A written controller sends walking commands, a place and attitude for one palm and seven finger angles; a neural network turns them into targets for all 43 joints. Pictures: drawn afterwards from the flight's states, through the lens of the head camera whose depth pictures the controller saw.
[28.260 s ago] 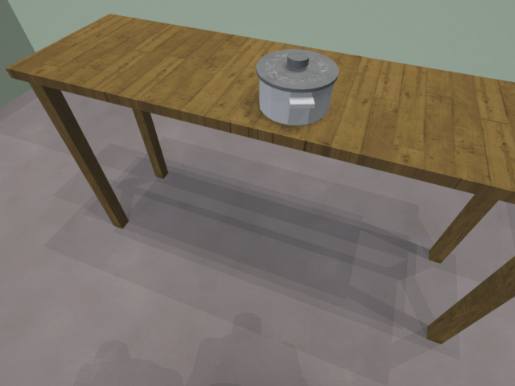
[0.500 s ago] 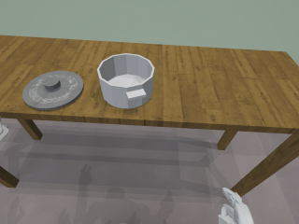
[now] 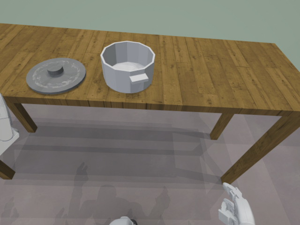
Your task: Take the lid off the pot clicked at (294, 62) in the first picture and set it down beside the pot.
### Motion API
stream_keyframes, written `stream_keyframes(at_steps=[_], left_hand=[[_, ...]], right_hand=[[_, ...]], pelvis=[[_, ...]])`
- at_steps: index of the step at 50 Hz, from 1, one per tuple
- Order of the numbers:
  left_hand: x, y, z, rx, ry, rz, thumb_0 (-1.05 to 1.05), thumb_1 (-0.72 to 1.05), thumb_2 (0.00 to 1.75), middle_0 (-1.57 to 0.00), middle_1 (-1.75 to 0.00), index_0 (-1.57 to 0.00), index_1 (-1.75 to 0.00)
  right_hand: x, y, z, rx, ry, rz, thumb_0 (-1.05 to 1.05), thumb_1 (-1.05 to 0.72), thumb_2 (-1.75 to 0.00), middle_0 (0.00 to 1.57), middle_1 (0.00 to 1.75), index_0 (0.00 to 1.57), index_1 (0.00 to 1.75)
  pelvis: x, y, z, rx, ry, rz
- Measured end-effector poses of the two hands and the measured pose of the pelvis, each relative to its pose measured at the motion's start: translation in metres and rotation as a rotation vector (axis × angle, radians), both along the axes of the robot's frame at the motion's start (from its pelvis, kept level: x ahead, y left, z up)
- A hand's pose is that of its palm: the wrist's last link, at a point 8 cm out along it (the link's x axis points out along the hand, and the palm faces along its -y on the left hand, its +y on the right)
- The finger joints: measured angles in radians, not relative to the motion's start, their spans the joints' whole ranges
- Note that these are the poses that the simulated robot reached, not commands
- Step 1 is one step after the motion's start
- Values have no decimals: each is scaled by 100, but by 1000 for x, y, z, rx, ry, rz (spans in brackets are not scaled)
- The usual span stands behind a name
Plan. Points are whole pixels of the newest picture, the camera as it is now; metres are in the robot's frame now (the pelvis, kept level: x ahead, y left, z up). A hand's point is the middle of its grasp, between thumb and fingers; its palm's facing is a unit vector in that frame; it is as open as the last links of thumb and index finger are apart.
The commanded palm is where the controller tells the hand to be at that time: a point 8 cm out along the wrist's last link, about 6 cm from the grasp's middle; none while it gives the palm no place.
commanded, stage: step back with the hand held close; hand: left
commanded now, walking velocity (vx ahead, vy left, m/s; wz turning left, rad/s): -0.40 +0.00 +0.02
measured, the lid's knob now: (55, 68) +0.56 +0.35 +0.08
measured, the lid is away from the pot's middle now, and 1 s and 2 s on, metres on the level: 0.24 0.24 0.24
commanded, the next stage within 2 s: stop stepping back and stand still in 0.32 s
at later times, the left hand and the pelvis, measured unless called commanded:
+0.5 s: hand out of the picture +0.13 +0.26 +0.23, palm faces +0.30 -0.90 -0.32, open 7.4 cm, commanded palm +0.04 +0.31 +0.27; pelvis -0.11 +0.04 +0.01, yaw -4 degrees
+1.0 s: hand out of the picture +0.02 +0.30 +0.25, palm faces +0.35 -0.89 -0.30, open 7.4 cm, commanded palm -0.05 +0.35 +0.27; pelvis -0.20 +0.08 +0.01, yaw -4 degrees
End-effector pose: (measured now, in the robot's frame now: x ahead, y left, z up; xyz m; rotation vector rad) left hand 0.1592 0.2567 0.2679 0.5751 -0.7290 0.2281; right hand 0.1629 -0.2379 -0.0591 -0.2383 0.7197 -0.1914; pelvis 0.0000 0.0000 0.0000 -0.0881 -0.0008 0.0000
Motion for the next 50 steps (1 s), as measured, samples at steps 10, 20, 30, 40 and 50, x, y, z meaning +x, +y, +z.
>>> stream_keyframes(at_steps=[10,20,30,40,50], left_hand=[[-45,23,13,15,-50,76,1,88,90,-21,-30,-22,-30],[-68,37,2,-89,-143,-40,1,88,90,-21,-30,-22,-30],[-116,37,-10,-46,205,-73,2,88,90,-21,-30,-21,-30],[-191,75,27,-53,-128,45,1,88,90,-21,-30,-22,-30],[-177,84,-18,-173,84,-11,2,89,90,-20,-30,-20,-30]], right_hand=[[-35,12,6,8,-26,12,1,-90,-89,20,30,20,30],[-96,26,3,-41,18,-34,1,-90,-89,20,30,21,30],[-184,47,22,20,5,-85,1,-90,-89,20,30,21,30],[-232,51,-10,22,79,-88,2,-90,-89,20,30,21,30],[-250,84,13,44,-56,-91,2,-90,-90,20,30,20,30]], pelvis=[[-35,5,3,4,26,5],[-75,33,-3,21,7,-37],[-135,44,17,6,41,-92],[-179,60,5,41,-3,-72],[-204,78,7,69,1,-78]])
